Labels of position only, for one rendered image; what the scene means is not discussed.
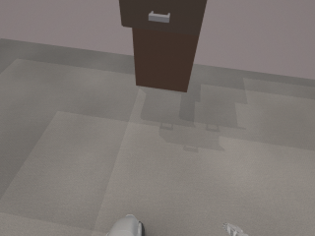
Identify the drawer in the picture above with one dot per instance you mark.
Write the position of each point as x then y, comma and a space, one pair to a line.
186, 16

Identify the handle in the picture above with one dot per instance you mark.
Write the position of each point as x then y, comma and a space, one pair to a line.
159, 17

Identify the right robot hand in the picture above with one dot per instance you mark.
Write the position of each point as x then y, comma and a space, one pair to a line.
233, 230

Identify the robot left shin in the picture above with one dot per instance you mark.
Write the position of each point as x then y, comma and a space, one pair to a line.
130, 215

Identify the left robot thigh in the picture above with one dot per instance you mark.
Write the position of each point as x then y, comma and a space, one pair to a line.
127, 226

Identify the cabinet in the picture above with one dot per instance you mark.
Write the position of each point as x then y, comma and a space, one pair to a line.
162, 59

